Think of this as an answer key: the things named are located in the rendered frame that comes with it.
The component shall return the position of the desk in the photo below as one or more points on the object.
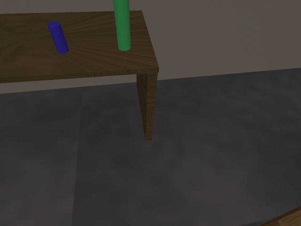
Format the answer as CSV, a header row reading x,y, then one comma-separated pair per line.
x,y
28,52

